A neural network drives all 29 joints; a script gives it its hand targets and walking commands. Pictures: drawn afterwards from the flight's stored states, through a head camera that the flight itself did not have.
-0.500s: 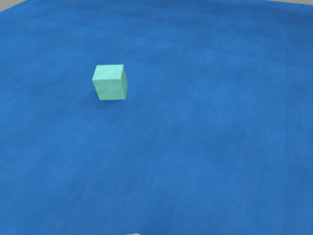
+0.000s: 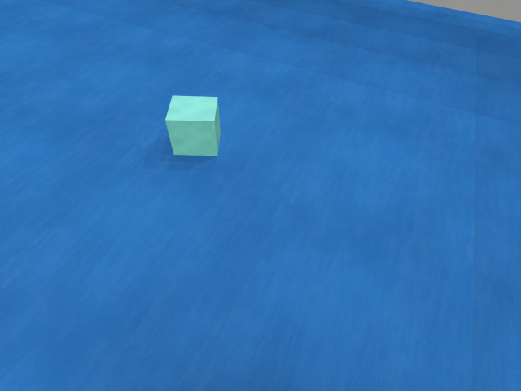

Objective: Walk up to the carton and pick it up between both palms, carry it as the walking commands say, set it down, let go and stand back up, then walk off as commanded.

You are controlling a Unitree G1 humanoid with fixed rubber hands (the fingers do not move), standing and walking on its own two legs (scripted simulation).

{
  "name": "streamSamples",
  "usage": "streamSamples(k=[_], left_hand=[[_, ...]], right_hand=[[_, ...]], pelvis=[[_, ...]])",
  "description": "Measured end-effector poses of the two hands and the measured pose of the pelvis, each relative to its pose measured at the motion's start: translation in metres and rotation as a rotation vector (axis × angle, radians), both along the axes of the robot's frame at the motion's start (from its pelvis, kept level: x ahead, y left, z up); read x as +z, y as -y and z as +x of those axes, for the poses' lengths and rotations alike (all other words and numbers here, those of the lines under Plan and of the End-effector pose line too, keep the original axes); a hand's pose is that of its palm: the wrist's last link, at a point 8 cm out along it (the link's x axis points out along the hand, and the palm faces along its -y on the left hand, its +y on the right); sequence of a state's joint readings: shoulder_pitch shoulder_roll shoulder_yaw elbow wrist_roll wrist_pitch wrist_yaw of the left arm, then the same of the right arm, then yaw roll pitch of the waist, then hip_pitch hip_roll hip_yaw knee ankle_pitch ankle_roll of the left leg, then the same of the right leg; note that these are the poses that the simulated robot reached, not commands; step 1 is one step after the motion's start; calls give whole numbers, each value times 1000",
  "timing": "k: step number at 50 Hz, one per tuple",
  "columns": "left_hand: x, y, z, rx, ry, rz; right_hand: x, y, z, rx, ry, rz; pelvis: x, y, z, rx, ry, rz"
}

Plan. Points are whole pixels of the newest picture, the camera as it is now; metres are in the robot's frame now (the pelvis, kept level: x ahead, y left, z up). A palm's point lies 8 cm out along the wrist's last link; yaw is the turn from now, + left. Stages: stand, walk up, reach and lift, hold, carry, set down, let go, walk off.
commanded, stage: stand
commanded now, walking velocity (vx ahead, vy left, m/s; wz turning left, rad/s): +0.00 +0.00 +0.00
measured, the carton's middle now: (195, 126) +1.47 +0.32 -0.66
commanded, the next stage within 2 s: none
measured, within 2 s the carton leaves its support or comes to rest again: neither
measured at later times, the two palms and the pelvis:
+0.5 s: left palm out of the picture +0.02 +0.24 -0.13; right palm out of the picture +0.00 -0.27 -0.14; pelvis -0.02 +0.00 +0.00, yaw -1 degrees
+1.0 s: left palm out of the picture +0.01 +0.23 -0.14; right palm out of the picture +0.00 -0.27 -0.14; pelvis -0.02 +0.00 +0.00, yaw -1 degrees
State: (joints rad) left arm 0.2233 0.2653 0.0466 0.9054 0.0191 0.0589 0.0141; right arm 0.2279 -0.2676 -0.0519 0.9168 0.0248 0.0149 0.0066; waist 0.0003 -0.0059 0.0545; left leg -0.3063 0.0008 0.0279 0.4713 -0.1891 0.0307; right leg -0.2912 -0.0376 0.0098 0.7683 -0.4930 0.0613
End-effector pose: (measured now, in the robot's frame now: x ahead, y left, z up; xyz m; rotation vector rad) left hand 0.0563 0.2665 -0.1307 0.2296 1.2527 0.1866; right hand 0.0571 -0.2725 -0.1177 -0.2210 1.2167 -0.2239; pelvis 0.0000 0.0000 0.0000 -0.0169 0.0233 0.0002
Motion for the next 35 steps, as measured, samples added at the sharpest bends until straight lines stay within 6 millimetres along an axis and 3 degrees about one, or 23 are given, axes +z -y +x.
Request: streamSamples(k=[6, 11, 23, 35], left_hand=[[2, 15, -6, 5, 27, 4], [4, 26, -8, 5, 51, -18], [-3, 27, -32, 25, -6, -29], [-7, 37, -38, 38, -30, -48]], right_hand=[[-17, 0, -17, -17, -6, 41], [-18, -3, -25, -23, -7, 53], [-21, -5, -54, -43, -69, 51], [-22, -4, -57, -48, -88, 53]], pelvis=[[-5, 4, -9, -9, 17, 39], [-3, 4, -13, -11, 22, 34], [-3, 2, -19, -10, 31, 31], [-3, 2, -18, -10, 30, 32]])
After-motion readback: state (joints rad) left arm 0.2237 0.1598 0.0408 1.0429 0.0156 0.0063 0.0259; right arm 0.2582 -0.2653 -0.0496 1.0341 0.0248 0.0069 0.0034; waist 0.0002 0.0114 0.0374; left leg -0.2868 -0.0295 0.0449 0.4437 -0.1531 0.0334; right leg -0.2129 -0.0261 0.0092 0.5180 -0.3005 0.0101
